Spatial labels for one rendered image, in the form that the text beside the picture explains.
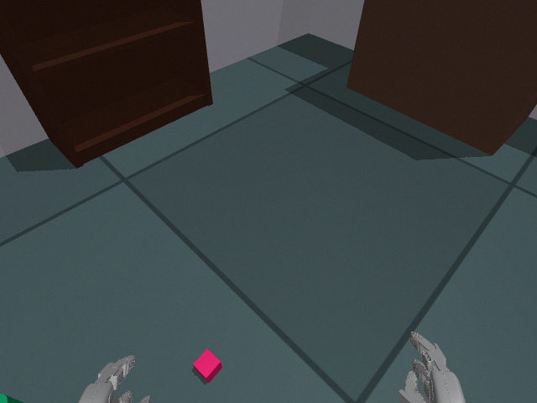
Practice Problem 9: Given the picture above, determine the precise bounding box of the bookshelf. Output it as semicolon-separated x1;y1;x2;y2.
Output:
0;0;213;169

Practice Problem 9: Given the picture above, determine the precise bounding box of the right robot hand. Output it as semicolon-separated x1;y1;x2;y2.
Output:
399;332;466;403

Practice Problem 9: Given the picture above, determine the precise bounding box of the left robot hand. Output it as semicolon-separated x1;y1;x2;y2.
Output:
78;355;150;403

